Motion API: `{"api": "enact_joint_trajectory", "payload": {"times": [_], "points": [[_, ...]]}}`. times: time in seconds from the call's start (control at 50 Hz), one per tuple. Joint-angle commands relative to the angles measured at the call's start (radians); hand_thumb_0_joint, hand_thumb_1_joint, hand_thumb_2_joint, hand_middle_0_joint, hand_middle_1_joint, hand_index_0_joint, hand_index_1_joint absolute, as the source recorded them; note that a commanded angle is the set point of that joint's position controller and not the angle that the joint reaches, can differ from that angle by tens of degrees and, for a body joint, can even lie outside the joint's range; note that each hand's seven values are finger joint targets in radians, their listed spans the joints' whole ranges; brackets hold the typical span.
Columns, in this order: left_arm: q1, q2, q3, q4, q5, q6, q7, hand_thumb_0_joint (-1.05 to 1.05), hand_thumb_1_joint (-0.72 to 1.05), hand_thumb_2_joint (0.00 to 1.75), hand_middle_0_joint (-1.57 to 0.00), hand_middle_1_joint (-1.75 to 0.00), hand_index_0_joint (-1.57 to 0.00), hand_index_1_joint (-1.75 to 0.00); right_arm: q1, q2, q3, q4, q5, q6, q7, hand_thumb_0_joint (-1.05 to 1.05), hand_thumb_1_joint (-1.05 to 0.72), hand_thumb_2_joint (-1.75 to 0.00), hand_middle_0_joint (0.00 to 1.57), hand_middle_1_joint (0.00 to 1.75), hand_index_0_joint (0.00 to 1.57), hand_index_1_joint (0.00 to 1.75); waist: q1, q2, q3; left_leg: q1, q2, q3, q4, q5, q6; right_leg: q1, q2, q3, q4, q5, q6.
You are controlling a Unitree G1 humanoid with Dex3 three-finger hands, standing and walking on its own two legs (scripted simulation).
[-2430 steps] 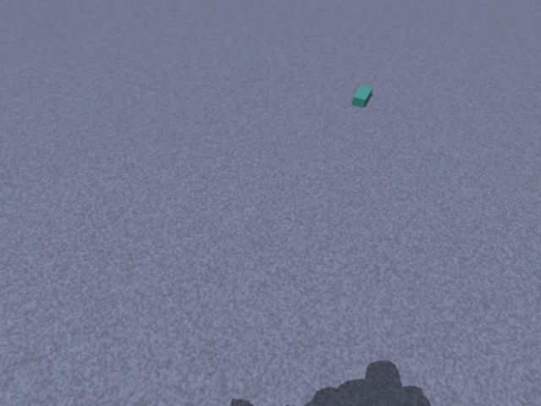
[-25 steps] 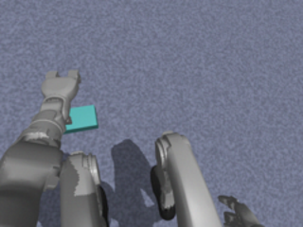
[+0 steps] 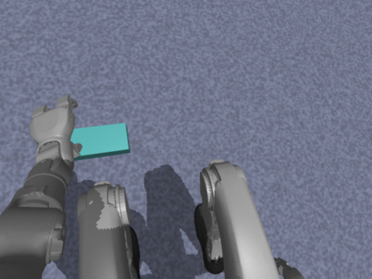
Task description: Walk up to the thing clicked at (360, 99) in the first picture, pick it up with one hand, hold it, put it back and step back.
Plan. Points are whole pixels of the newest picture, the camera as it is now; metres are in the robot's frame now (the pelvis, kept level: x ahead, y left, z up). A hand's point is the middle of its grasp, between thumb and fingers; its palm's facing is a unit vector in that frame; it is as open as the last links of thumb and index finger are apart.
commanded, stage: home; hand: left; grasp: from above
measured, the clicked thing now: (99, 141) +0.47 +0.18 -0.33
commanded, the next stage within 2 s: none
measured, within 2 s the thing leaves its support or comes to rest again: neither
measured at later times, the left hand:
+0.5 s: hand (28, 214) +0.28 +0.19 +0.07, palm faces -0.12 -0.88 -0.46, open 7.4 cm
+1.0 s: hand out of the picture +0.24 +0.19 +0.29, palm faces +0.13 -0.97 -0.21, open 7.4 cm
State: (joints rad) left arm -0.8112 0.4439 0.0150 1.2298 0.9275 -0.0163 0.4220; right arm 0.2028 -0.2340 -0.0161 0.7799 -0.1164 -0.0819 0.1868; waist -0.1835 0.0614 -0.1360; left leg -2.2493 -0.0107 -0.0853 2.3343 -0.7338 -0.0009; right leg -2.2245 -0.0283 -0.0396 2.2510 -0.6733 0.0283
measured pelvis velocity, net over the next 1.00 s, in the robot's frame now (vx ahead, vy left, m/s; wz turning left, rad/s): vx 0.07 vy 0.00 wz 0.08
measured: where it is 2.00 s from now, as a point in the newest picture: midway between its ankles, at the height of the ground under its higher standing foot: (172, 263)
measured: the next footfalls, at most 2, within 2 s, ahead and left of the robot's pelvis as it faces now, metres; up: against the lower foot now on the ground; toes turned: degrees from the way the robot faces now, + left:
none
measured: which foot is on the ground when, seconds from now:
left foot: down 0.00-1.00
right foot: down 0.00-1.00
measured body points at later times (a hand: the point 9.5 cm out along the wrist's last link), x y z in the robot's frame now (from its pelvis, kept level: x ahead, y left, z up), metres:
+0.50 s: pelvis +0.00 +0.00 +0.18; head +0.13 +0.03 +0.61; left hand +0.28 +0.23 +0.10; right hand +0.22 -0.25 +0.10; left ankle +0.06 +0.12 -0.32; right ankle +0.09 -0.13 -0.32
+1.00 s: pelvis +0.07 +0.00 +0.34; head +0.11 +0.01 +0.79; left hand +0.23 +0.24 +0.30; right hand +0.24 -0.23 +0.27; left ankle +0.06 +0.12 -0.32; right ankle +0.09 -0.13 -0.32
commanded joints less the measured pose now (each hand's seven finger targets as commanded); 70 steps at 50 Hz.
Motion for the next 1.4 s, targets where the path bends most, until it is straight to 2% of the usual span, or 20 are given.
{"api": "enact_joint_trajectory", "payload": {"times": [0.0, 0.02, 0.04, 0.06, 0.12, 0.18, 0.2, 0.34, 0.46, 0.52, 0.6, 0.62, 0.7, 0.8, 0.88, 0.94, 1.02, 1.16, 1.28, 1.38], "points": [[-0.106, 0.124, 0.012, -0.362, -0.168, 0.029, -0.076, 0.0, 0.48, 1.13, -0.27, -0.61, -0.25, -0.63, 0.203, -0.281, -0.123, -0.085, 0.063, 0.011, -0.032, 0.0, -0.89, -0.9, 0.2, 0.3, 0.2, 0.3, 0.022, 0.135, -0.831, 0.628, -0.015, 0.05, -0.403, 0.303, 0.022, 0.59, 0.035, -0.069, -0.344, 0.316, -0.07], [-0.042, 0.076, -0.019, -0.389, -0.204, 0.038, -0.109, 0.0, 0.56, 1.15, -0.27, -0.61, -0.26, -0.63, 0.18, -0.274, -0.12, -0.101, 0.072, 0.014, -0.037, 0.0, -0.89, -0.9, 0.2, 0.3, 0.2, 0.3, 0.012, 0.097, -0.773, 0.615, -0.011, 0.036, -0.432, 0.284, 0.022, 0.591, 0.033, -0.07, -0.36, 0.308, -0.067], [-0.008, 0.061, -0.033, -0.442, -0.24, 0.044, -0.139, 0.0, 0.64, 1.18, -0.28, -0.6, -0.26, -0.62, 0.154, -0.267, -0.117, -0.117, 0.081, 0.018, -0.041, 0.0, -0.89, -0.9, 0.2, 0.3, 0.2, 0.3, 0.012, 0.076, -0.725, 0.601, -0.01, 0.029, -0.452, 0.256, 0.025, 0.59, 0.034, -0.065, -0.385, 0.29, -0.065], [0.024, 0.081, -0.011, -0.463, -0.272, 0.049, -0.163, 0.0, 0.72, 1.16, -0.27, -0.55, -0.26, -0.57, 0.157, -0.261, -0.116, -0.109, 0.091, 0.023, -0.051, 0.0, -0.89, -0.9, 0.2, 0.3, 0.2, 0.3, 0.018, 0.037, -0.713, 0.605, -0.008, 0.022, -0.468, 0.232, 0.03, 0.606, 0.034, -0.06, -0.41, 0.273, -0.063], [0.126, 0.045, -0.032, -0.62, -0.345, 0.052, -0.225, 0.0, 0.94, 1.11, -0.25, -0.46, -0.24, -0.47, 0.091, -0.234, -0.111, -0.165, 0.107, 0.027, -0.075, 0.0, -0.89, -0.9, 0.2, 0.3, 0.2, 0.3, 0.05, 0.047, -0.652, 0.656, -0.005, 0.022, -0.543, 0.213, 0.023, 0.655, 0.028, -0.041, -0.48, 0.242, -0.064], [0.242, 0.029, -0.01, -0.677, -0.411, 0.063, -0.247, 0.0, 0.9, 0.9, -0.2, -0.3, -0.2, -0.3, 0.055, -0.215, -0.1, -0.185, 0.121, 0.028, -0.097, 0.0, -0.9, -0.9, 0.2, 0.3, 0.2, 0.3, 0.071, 0.014, -0.573, 0.691, -0.001, 0.023, -0.604, 0.172, 0.023, 0.685, 0.03, -0.031, -0.548, 0.194, -0.063], [0.25, 0.022, -0.011, -0.764, -0.429, 0.061, -0.251, 0.0, 0.9, 0.9, -0.2, -0.3, -0.2, -0.3, 0.025, -0.208, -0.095, -0.219, 0.123, 0.024, -0.104, 0.0, -0.9, -0.9, 0.2, 0.3, 0.2, 0.3, 0.077, 0.034, -0.588, 0.713, -0.002, 0.031, -0.628, 0.177, 0.022, 0.721, 0.029, -0.025, -0.573, 0.198, -0.064], [0.431, -0.02, -0.013, -0.96, -0.598, 0.118, -0.253, 0.0, 0.9, 0.9, -0.2, -0.3, -0.2, -0.3, -0.059, -0.188, -0.074, -0.282, 0.144, -0.005, -0.172, 0.0, -0.9, -0.9, 0.2, 0.3, 0.2, 0.3, 0.09, 0.038, -0.56, 0.88, 0.0, 0.036, -0.783, 0.106, 0.021, 0.858, 0.03, -0.009, -0.734, 0.133, -0.058], [0.616, -0.047, -0.013, -1.102, -0.781, 0.19, -0.268, 0.0, 0.9, 0.9, -0.2, -0.3, -0.2, -0.3, -0.117, -0.17, -0.043, -0.332, 0.156, -0.024, -0.224, 0.0, -0.9, -0.9, 0.2, 0.3, 0.2, 0.3, 0.097, 0.044, -0.427, 1.022, 0.009, -0.012, -0.974, -0.035, 0.02, 0.933, 0.036, -0.007, -0.878, 0.033, -0.048], [0.69, -0.058, -0.004, -1.185, -0.853, 0.223, -0.276, 0.0, 0.9, 0.9, -0.2, -0.3, -0.2, -0.3, -0.108, -0.154, -0.03, -0.356, 0.162, -0.035, -0.248, 0.0, -0.9, -0.9, 0.2, 0.3, 0.2, 0.3, 0.096, 0.04, -0.424, 1.102, 0.009, 0.002, -1.035, 0.006, 0.021, 1.026, 0.035, 0.004, -0.958, 0.052, -0.048], [0.816, -0.087, 0.018, -1.234, -0.916, 0.274, -0.28, 0.0, 0.9, 0.9, -0.2, -0.3, -0.2, -0.3, -0.072, -0.129, -0.007, -0.361, 0.168, -0.051, -0.284, 0.0, -0.9, -0.9, 0.2, 0.3, 0.2, 0.3, 0.089, 0.022, -0.367, 1.207, 0.013, 0.002, -1.121, 0.123, 0.019, 1.149, 0.033, 0.001, -1.054, 0.143, -0.046], [0.841, -0.093, 0.033, -1.253, -0.932, 0.284, -0.282, 0.0, 0.9, 0.9, -0.2, -0.3, -0.2, -0.3, -0.062, -0.122, -0.002, -0.364, 0.169, -0.056, -0.293, 0.0, -0.9, -0.9, 0.2, 0.3, 0.2, 0.3, 0.097, 0.02, -0.371, 1.241, 0.014, 0.002, -1.143, 0.153, 0.018, 1.181, 0.033, 0.0, -1.075, 0.166, -0.046], [0.976, -0.11, 0.056, -1.303, -0.966, 0.322, -0.296, 0.0, 0.9, 0.9, -0.2, -0.3, -0.2, -0.3, -0.032, -0.103, 0.012, -0.378, 0.166, -0.077, -0.328, 0.0, -0.9, -0.9, 0.2, 0.3, 0.2, 0.3, 0.105, -0.007, -0.372, 1.329, 0.009, 0.034, -1.187, 0.315, 0.022, 1.339, 0.038, 0.0, -1.164, 0.292, -0.046], [1.099, -0.126, 0.065, -1.382, -0.985, 0.358, -0.313, 0.0, 0.9, 0.9, -0.2, -0.3, -0.2, -0.3, 0.0, -0.1, 0.017, -0.397, 0.156, -0.102, -0.357, 0.0, -0.9, -0.9, 0.2, 0.3, 0.2, 0.3, 0.121, 0.011, -0.29, 1.462, 0.015, 0.015, -1.321, 0.385, 0.011, 1.445, 0.04, -0.018, -1.256, 0.349, -0.042], [1.205, -0.13, 0.064, -1.459, -0.991, 0.389, -0.328, 0.0, 0.9, 0.9, -0.2, -0.3, -0.2, -0.3, 0.038, -0.096, 0.015, -0.412, 0.149, -0.117, -0.367, 0.0, -0.9, -0.9, 0.2, 0.3, 0.2, 0.3, 0.13, 0.025, -0.274, 1.578, 0.017, 0.024, -1.39, 0.516, 0.001, 1.547, 0.048, -0.03, -1.326, 0.445, -0.042], [1.266, -0.135, 0.06, -1.501, -0.994, 0.409, -0.338, 0.0, 0.9, 0.9, -0.2, -0.3, -0.2, -0.3, 0.041, -0.089, 0.018, -0.418, 0.145, -0.129, -0.375, 0.0, -0.9, -0.9, 0.2, 0.3, 0.2, 0.3, 0.133, 0.01, -0.212, 1.606, 0.015, 0.028, -1.427, 0.538, 0.004, 1.595, 0.05, -0.037, -1.378, 0.465, -0.041], [1.314, -0.138, 0.062, -1.523, -0.996, 0.427, -0.36, 0.0, 0.9, 0.9, -0.2, -0.3, -0.2, -0.3, 0.042, -0.097, 0.012, -0.432, 0.141, -0.145, -0.378, 0.0, -0.9, -0.9, 0.2, 0.3, 0.2, 0.3, 0.132, -0.024, -0.143, 1.629, 0.014, 0.03, -1.464, 0.542, 0.009, 1.626, 0.053, -0.046, -1.421, 0.465, -0.038], [1.29, -0.128, 0.062, -1.526, -0.986, 0.429, -0.391, 0.0, 0.9, 0.9, -0.2, -0.3, -0.2, -0.3, 0.029, -0.11, 0.001, -0.431, 0.131, -0.176, -0.376, 0.0, -0.9, -0.9, 0.2, 0.3, 0.2, 0.3, 0.128, -0.052, -0.065, 1.63, 0.008, 0.044, -1.491, 0.477, 0.016, 1.627, 0.049, -0.048, -1.462, 0.414, -0.028], [1.282, -0.115, 0.076, -1.548, -0.976, 0.413, -0.392, 0.0, 0.9, 0.9, -0.2, -0.3, -0.2, -0.3, 0.03, -0.112, -0.005, -0.42, 0.124, -0.189, -0.373, 0.0, -0.9, -0.9, 0.2, 0.3, 0.2, 0.3, 0.135, -0.009, -0.11, 1.66, 0.006, 0.044, -1.488, 0.51, 0.01, 1.649, 0.046, -0.039, -1.449, 0.445, -0.032], [1.266, -0.112, 0.074, -1.548, -0.97, 0.407, -0.388, 0.0, 0.9, 0.9, -0.2, -0.3, -0.2, -0.3, 0.007, -0.111, 0.0, -0.418, 0.124, -0.191, -0.374, 0.0, -0.9, -0.9, 0.2, 0.3, 0.2, 0.3, 0.144, -0.007, -0.079, 1.642, 0.006, 0.044, -1.507, 0.422, 0.013, 1.64, 0.046, -0.038, -1.469, 0.368, -0.029]]}}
